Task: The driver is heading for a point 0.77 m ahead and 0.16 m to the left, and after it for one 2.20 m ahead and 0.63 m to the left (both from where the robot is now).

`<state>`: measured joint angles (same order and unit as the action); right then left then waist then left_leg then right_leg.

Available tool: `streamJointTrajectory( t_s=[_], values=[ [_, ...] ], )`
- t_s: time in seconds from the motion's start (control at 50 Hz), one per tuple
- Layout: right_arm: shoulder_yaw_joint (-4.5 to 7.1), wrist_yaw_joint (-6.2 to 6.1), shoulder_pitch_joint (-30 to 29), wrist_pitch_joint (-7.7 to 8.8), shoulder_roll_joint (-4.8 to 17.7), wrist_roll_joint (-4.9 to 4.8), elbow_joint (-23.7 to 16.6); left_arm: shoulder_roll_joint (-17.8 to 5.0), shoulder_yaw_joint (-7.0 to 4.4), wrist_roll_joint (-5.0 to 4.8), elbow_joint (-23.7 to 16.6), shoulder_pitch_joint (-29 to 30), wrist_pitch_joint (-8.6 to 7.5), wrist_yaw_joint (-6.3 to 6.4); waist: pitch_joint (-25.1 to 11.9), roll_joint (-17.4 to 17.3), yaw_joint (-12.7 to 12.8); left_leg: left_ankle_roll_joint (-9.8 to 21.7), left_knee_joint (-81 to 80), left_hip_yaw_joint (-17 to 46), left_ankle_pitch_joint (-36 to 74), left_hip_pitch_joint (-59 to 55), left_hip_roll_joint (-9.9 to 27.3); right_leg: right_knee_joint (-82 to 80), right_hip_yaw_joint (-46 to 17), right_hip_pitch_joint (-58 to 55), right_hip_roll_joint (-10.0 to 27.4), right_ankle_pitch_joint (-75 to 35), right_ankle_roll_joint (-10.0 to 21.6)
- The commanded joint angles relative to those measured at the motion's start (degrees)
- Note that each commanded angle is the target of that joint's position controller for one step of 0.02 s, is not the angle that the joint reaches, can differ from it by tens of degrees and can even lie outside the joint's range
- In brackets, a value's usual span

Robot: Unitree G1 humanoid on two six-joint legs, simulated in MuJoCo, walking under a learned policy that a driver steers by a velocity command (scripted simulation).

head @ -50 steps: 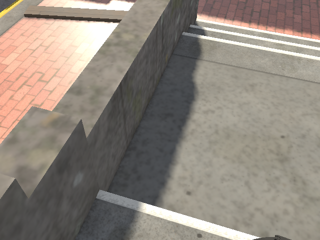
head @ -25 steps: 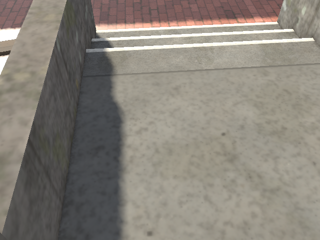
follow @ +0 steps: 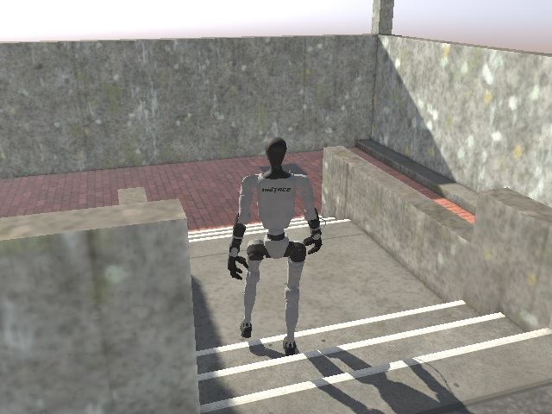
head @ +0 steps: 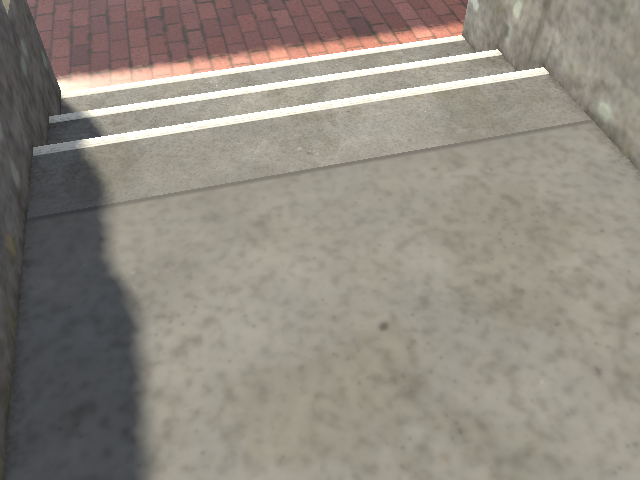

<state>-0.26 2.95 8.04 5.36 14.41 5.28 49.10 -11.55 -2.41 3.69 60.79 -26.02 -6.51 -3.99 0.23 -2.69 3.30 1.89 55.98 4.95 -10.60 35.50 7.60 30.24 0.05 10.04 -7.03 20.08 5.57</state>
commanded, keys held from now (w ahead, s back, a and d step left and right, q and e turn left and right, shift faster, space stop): w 0.58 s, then w+q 0.36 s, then q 0.06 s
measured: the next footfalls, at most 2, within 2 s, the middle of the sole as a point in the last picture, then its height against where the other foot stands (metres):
left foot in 0.22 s outside the picture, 0.12 m lower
right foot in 0.70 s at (382, 466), level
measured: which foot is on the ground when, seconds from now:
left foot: up 0.00-0.20, down 0.22-0.72, up 0.74-1.00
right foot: down 0.00-0.24, up 0.26-0.68, down 0.70-1.00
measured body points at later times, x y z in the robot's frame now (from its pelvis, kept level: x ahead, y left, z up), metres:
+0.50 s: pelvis +0.32 +0.08 -0.11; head +0.34 +0.08 +0.34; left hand +0.50 +0.31 -0.22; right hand +0.27 -0.16 -0.26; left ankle +0.30 +0.17 -0.85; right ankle +0.45 -0.08 -0.77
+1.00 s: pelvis +0.60 +0.02 -0.10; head +0.61 +0.01 +0.35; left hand +0.58 +0.29 -0.24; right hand +0.76 -0.23 -0.23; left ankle +0.70 +0.22 -0.77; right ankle +0.56 -0.07 -0.85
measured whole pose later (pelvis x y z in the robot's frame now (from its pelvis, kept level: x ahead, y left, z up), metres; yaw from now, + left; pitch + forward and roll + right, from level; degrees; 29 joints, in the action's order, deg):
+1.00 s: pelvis +0.60 +0.02 -0.10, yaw +8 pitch +2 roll -1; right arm 6.0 -0.9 9.0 2.6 15.1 -1.4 51.8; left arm -12.3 -4.4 0.8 57.2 -17.8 -5.3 1.0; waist -1.0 -2.6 1.9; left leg 2.5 54.7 5.8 -2.4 42.9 5.2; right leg 14.6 9.5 5.0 -1.9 12.2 3.0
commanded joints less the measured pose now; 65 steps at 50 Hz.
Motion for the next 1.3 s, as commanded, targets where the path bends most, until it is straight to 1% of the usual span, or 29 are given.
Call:
streamJointTrajectory(
  t_s=[0.02, 0.06, 0.16, 0.18, 0.2, 0.22, 0.24, 0.26, 0.28, 0.3, 0.32, 0.36, 0.4, 0.46, 0.52, 0.62, 0.68, 0.7, 0.72, 0.74, 0.76, 0.84, 1.06, 1.16, 1.2, 1.22, 1.24, 1.26, 1.3],
  values=[
    [-1.98, 1.15, 7.9, -0.76, -1.9, 0.02, -1.1, -4.3, -0.14, 1.15, -6.5, 7.2, -2.65, 0.96, 2.9, 0.8, -3.4, 1.3, -16.3, 0.8, 33.5, -12.0, -0.3, -3.4, -7.6, 21.4, 10.8, -15.5, 9.4],
    [-2.06, 0.83, 1.1, -1.22, -0.4, -1.47, -3.8, -5.4, 0.14, 2.56, -5.9, 5.1, -1.83, 0.48, 5.0, 4.0, -2.0, 0.6, -19.8, -2.4, 39.4, -18.7, -1.7, -2.1, -8.7, 27.7, 9.7, -4.7, 8.3],
    [-1.64, -0.04, -10.6, -1.91, 4.1, 0.43, -6.1, -6.7, 0.49, 0.19, -2.2, -7.9, -0.34, 1.84, 9.3, 3.1, 3.9, -0.4, -34.3, -2.3, 31.4, -6.1, 0.1, 10.3, -17.8, 1.8, 14.7, -1.0, 6.0],
    [0.94, -0.87, -13.0, -0.16, 6.3, -10.09, -7.3, -9.2, -1.79, -7.81, -3.6, -0.9, 1.84, 5.51, 8.9, 5.2, 2.8, -0.5, -37.1, 1.4, 24.7, -4.6, -1.5, 14.7, -17.6, 0.2, 12.9, -11.9, 5.1],
    [1.70, -1.05, -6.2, 0.70, 7.7, -10.36, -5.2, -10.0, -1.79, -6.60, -2.7, -0.9, 3.00, 6.37, 4.8, 2.9, -1.3, 0.5, -38.3, -1.0, 26.2, -12.3, -2.4, 23.5, -15.0, -1.4, 11.7, -21.1, 4.1],
    [2.94, -1.12, 5.9, 1.23, 8.9, -8.52, -0.9, -7.9, -1.56, -5.38, -1.7, -2.6, 3.06, 6.32, -3.1, 1.4, -5.3, 1.2, -33.6, -4.8, 34.7, -26.7, -3.0, 35.9, -11.9, 2.3, 8.7, -23.5, 2.3],
    [3.80, -0.55, 20.4, 1.14, 9.8, -6.86, 4.2, -2.7, -0.73, -5.25, -0.1, -7.1, 2.45, 5.48, -12.6, -6.6, -9.0, 4.5, -21.1, -1.7, 49.2, -51.0, 2.5, 57.7, -8.9, 19.6, 3.2, 1.2, -1.0],
    [4.08, 0.15, 25.2, 1.03, 10.0, -6.72, 5.8, 0.5, 0.41, -7.65, 0.8, -14.3, 1.42, 5.19, -21.1, -17.8, -9.1, 12.1, -16.0, 13.6, 44.2, -66.8, 12.2, 80.3, -10.4, 36.5, -0.8, 26.0, -3.4],
    [5.01, 0.19, 26.8, 0.09, 12.1, -8.45, 6.7, -1.9, 0.54, -9.02, -2.7, -12.2, 0.01, 5.33, -25.5, -20.2, -9.6, 17.9, -27.3, 29.8, 13.4, -68.0, 18.2, 85.3, -11.0, 45.8, 1.9, 22.4, -3.5],
    [4.64, -0.86, 23.1, -0.78, 9.5, -8.49, 7.2, -3.0, 0.13, -10.11, -6.4, -1.7, -0.29, 6.20, -17.9, -12.3, -9.4, 18.1, -37.1, 34.6, -10.0, -62.5, 18.8, 82.4, -5.5, 54.7, 5.6, 14.8, -3.8],
    [3.28, -1.95, 15.5, -1.00, 5.0, -7.06, 5.0, -5.6, -0.58, -8.95, -9.5, 9.0, 0.38, 7.23, -8.5, 1.9, -8.8, 15.5, -41.3, 31.4, -13.2, -49.1, 16.1, 77.4, -1.8, 54.6, 8.6, 6.9, -4.0],
    [1.98, -1.95, 6.0, 0.19, 3.1, -4.10, 3.5, -2.8, -0.32, -5.85, -11.3, 10.9, 2.04, 7.43, -4.1, 6.8, -2.9, 15.4, -40.5, 27.6, -1.5, -27.4, 15.1, 69.4, -5.6, 44.5, 13.1, -0.7, -2.9],
    [0.83, -1.44, 5.7, 0.85, 0.1, -4.23, 5.7, -1.9, -1.10, -5.40, -11.6, 10.5, 2.32, 6.50, 0.5, -0.7, -0.6, 11.0, -41.6, 14.5, 3.8, -18.0, 7.4, 55.3, -6.0, 40.6, 14.6, -6.8, -1.2],
    [1.72, -3.92, 9.2, 0.84, 3.2, -5.08, 6.9, -0.7, -0.94, -3.73, -14.1, 16.6, 1.49, 6.16, 0.5, -2.5, -1.8, 9.7, -44.6, 1.9, 16.9, -11.9, 0.3, 23.1, -1.7, 26.3, 12.2, -21.8, -4.3],
    [3.34, -4.53, 12.2, 0.48, 7.3, -6.70, 7.7, 0.0, -0.28, -4.86, -15.9, 23.6, 1.94, 4.84, -1.1, -1.2, -3.8, 10.4, -45.9, 2.0, 17.5, -18.5, 2.7, 8.4, -0.1, 21.3, 9.2, -24.7, -5.7],
    [4.30, -4.21, 19.0, -0.60, 5.0, -7.62, 10.7, -2.9, -0.72, -4.84, -19.0, 33.4, 1.49, 3.19, 2.9, -0.3, -7.3, 9.6, -42.1, 5.7, 14.5, -33.0, 6.7, -0.4, -1.2, 26.3, 9.5, -19.5, -2.9],
    [4.72, -4.03, 16.1, -1.15, 5.8, -7.20, 9.5, -6.7, -2.76, -4.59, -16.0, 22.8, 0.61, 3.47, -3.9, -0.7, -1.2, 7.2, -30.7, 3.9, 26.5, -29.5, 2.9, -4.2, 0.0, 5.3, 7.2, -16.1, -0.1],
    [4.32, -3.70, 12.7, -0.91, 4.7, -6.65, 7.4, -10.8, -4.32, -4.16, -13.0, 10.0, 0.39, 4.05, -12.2, 1.7, 4.3, 5.1, -16.1, 1.0, 22.0, -19.1, -1.1, -1.3, -6.2, -13.7, 13.6, -21.1, 2.9],
    [2.29, -3.11, 18.4, 0.31, -1.3, -6.68, 6.8, -16.1, -5.61, -4.20, -11.3, 2.0, 0.70, 4.10, -22.3, 14.2, 4.2, 0.7, 5.6, -3.9, -3.9, 2.9, -9.1, -3.9, -26.9, -37.4, 28.5, -17.6, 11.4],
    [3.21, -2.62, 18.4, 1.35, 1.7, -7.45, 7.6, -12.2, -4.70, -3.94, -10.7, -0.8, 0.99, 4.24, -25.3, 14.6, 4.9, 0.9, 15.8, 3.8, -21.5, 9.3, -9.3, -9.7, -38.9, -36.9, 31.5, -9.3, 13.0],
    [4.84, -2.85, 14.0, 1.29, 5.9, -8.32, 6.5, -9.3, -3.73, -3.97, -11.6, 5.6, 0.86, 4.37, -15.5, 10.7, 3.2, 1.4, 19.2, 4.1, -17.0, 13.8, -6.4, -11.7, -31.2, -28.8, 29.7, -7.1, 10.5],
    [5.74, -4.55, 10.7, -1.42, 2.3, -7.19, 5.1, -3.4, -2.19, -3.38, -11.7, 17.9, -0.16, 3.39, -3.2, 7.7, -4.1, 1.4, 11.3, 1.8, -3.4, 3.5, -0.2, -20.1, -10.1, -3.1, 21.5, -16.6, 4.4],
    [4.90, -1.76, -6.0, -2.81, -0.9, -5.49, -4.0, -9.5, -2.87, -3.70, -7.2, 12.7, 1.46, 7.05, 1.5, 6.2, -2.2, 0.1, -16.3, -6.2, 17.9, -0.3, -4.4, -16.8, 10.1, -1.5, 19.5, -43.8, 1.4],
    [6.42, 0.20, -1.6, -3.32, 4.3, -5.54, -6.2, -13.3, -4.39, -5.57, -8.0, 14.0, 3.16, 7.82, -3.1, 8.6, -5.7, 4.1, -22.9, -9.6, 4.3, -7.7, -8.7, -1.8, 10.2, -11.0, 22.2, -58.5, -0.3],
    [9.09, -0.84, 9.0, -2.81, 11.2, -5.54, -4.2, -12.8, -4.19, -4.69, -9.4, 12.9, 3.32, 7.38, -10.2, 1.1, -10.2, 8.7, -30.9, -2.8, 29.8, -29.6, -6.9, 22.7, 11.5, -0.8, 16.2, -40.3, -5.5],
    [9.69, -1.92, 8.3, -3.14, 16.7, -4.84, -5.0, -5.7, -2.13, -1.09, -11.2, 7.3, 2.69, 6.18, -16.8, -12.9, -4.0, 18.5, -23.2, 18.0, 62.3, -49.8, 8.2, 43.6, 9.6, 21.6, 6.5, 16.9, -9.3],
    [8.66, -1.82, 10.5, -3.17, 14.7, -4.17, -6.8, -7.8, -1.70, -2.90, -11.8, 6.1, 1.44, 4.80, -29.2, -9.1, -6.2, 26.2, -28.5, 32.2, 52.6, -55.2, 14.7, 54.6, -4.4, 26.6, 3.4, 22.6, -9.1],
    [8.01, -1.93, 7.3, -3.37, 12.0, -4.12, -8.8, -10.0, -2.36, -4.79, -13.0, 12.0, 1.26, 4.34, -24.8, -3.5, -7.5, 23.1, -31.1, 26.3, 43.8, -50.4, 11.2, 54.6, -6.9, 29.9, 5.9, 16.8, -7.9],
    [6.96, -2.62, 0.0, -3.92, 7.9, -6.26, -10.3, -9.9, -2.56, -3.72, -13.6, 16.8, 2.68, 5.80, -13.2, 4.4, -4.8, 17.1, -34.4, 17.9, 30.7, -35.0, 5.9, 46.2, -5.8, 30.1, 9.3, 7.6, -8.2]
  ],
)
